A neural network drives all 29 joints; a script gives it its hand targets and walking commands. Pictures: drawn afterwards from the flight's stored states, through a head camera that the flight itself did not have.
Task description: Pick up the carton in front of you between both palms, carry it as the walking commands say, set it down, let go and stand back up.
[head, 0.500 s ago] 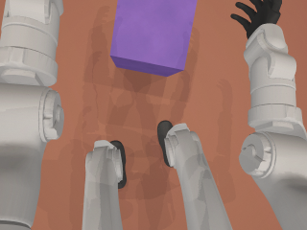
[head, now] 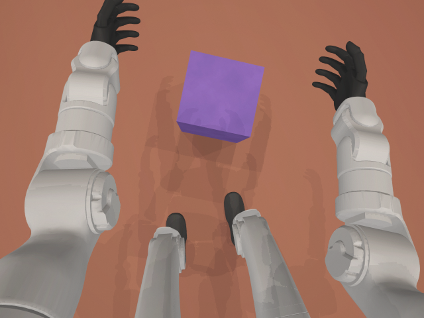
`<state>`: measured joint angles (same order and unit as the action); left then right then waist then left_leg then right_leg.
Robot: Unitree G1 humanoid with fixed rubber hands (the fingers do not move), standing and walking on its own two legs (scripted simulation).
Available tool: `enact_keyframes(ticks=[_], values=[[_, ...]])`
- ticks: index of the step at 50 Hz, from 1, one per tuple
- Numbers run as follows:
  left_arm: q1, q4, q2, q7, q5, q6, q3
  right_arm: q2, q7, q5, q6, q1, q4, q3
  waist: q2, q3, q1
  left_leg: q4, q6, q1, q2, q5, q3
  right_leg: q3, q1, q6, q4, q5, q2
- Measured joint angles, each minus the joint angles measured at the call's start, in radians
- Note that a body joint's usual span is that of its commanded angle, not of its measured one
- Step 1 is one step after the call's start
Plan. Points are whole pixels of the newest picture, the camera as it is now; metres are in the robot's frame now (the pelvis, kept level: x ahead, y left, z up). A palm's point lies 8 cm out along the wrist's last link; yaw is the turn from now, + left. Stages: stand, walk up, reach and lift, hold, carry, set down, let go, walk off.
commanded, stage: let go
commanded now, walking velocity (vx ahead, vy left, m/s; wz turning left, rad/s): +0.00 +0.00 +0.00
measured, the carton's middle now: (217, 103) +0.54 -0.10 -0.53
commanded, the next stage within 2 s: stand in 1.34 s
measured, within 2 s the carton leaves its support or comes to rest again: neither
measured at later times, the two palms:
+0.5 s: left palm (61, 164) +0.38 +0.15 +0.00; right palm out of the picture +0.28 -0.27 +0.02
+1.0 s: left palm out of the picture +0.26 +0.24 +0.06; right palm (414, 241) +0.25 -0.22 +0.05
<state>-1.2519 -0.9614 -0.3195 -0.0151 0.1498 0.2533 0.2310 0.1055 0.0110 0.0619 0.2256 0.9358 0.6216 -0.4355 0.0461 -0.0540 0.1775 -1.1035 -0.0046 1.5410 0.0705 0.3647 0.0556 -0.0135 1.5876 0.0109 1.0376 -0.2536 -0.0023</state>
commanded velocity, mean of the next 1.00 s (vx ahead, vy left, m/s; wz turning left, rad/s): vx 0.00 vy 0.00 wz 0.00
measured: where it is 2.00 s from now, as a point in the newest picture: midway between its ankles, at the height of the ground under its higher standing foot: (207, 239)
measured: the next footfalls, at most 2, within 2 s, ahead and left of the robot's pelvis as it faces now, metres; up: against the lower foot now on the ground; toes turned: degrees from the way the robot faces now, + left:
none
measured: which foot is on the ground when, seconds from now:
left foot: down 0.00-1.00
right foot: down 0.00-1.00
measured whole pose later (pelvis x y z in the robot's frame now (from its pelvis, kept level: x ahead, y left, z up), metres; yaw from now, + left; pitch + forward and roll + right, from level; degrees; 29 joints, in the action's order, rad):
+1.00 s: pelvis +0.09 +0.02 +0.12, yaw -2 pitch -1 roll -1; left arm 0.24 -0.44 -0.21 -0.05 -0.01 0.08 0.04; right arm 0.21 -0.07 0.01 0.09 -0.22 0.44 -0.04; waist 0.03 0.05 0.00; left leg -0.43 0.04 0.11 0.04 0.31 0.04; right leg -0.05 0.18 0.02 0.42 -0.23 -0.01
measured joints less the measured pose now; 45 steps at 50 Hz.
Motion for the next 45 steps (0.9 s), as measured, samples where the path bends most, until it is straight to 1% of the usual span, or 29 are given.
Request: enact_keyframes(ticks=[4,7,9,12,15,18,24,30,36,45], values=[[0.211,0.135,0.093,0.066,0.016,-0.023,0.027,0.006,-0.057,0.031,-0.028,-0.158,-0.039,0.057,-0.014,-0.008,-0.021,0.094,-0.008,-0.118,0.002,-0.024,0.009,0.003,-0.112,-0.011,-0.076,0.012,0.004],[0.373,0.234,0.150,0.110,0.012,-0.039,0.027,0.025,-0.095,0.035,-0.047,-0.273,-0.056,0.108,-0.027,0.003,-0.031,0.159,-0.015,-0.225,0.001,-0.038,0.017,0.008,-0.215,-0.019,-0.129,0.018,0.005],[0.470,0.286,0.175,0.128,0.005,-0.049,0.021,0.041,-0.115,0.027,-0.060,-0.343,-0.065,0.145,-0.035,0.015,-0.035,0.199,-0.018,-0.300,-0.002,-0.044,0.023,0.012,-0.288,-0.024,-0.163,0.021,0.004],[0.595,0.338,0.195,0.140,-0.008,-0.069,0.007,0.066,-0.134,0.005,-0.081,-0.443,-0.077,0.198,-0.045,0.029,-0.039,0.252,-0.022,-0.412,-0.008,-0.049,0.028,0.015,-0.396,-0.030,-0.208,0.022,-0.001],[0.699,0.359,0.197,0.133,-0.024,-0.096,-0.011,0.085,-0.143,-0.020,-0.104,-0.541,-0.090,0.248,-0.052,0.035,-0.041,0.294,-0.024,-0.516,-0.018,-0.047,0.028,0.015,-0.497,-0.035,-0.244,0.018,-0.008],[0.788,0.357,0.191,0.117,-0.039,-0.127,-0.029,0.095,-0.141,-0.046,-0.126,-0.641,-0.105,0.293,-0.057,0.035,-0.043,0.328,-0.024,-0.615,-0.027,-0.038,0.024,0.010,-0.591,-0.038,-0.273,0.010,-0.017],[0.957,0.347,0.176,0.087,-0.057,-0.186,-0.061,0.091,-0.114,-0.081,-0.164,-0.849,-0.164,0.365,-0.070,0.033,-0.048,0.400,-0.022,-0.807,-0.042,-0.024,0.011,-0.005,-0.770,-0.039,-0.332,-0.006,-0.031],[1.131,0.375,0.159,0.063,-0.072,-0.227,-0.094,0.082,-0.089,-0.099,-0.188,-1.039,-0.231,0.419,-0.085,0.052,-0.059,0.499,-0.011,-1.004,-0.051,-0.031,0.005,-0.016,-0.966,-0.033,-0.429,0.003,-0.037],[1.275,0.416,0.147,0.038,-0.090,-0.238,-0.125,0.091,-0.085,-0.106,-0.194,-1.134,-0.231,0.431,-0.080,0.073,-0.092,0.575,0.006,-1.173,-0.052,-0.040,-0.001,-0.025,-1.144,-0.019,-0.525,0.020,-0.036],[1.439,0.485,0.119,-0.010,-0.136,-0.206,-0.174,0.109,-0.086,-0.076,-0.169,-1.155,-0.189,0.407,-0.036,0.087,-0.156,0.655,0.033,-1.365,-0.037,-0.051,-0.013,-0.041,-1.339,0.006,-0.614,0.034,-0.018]])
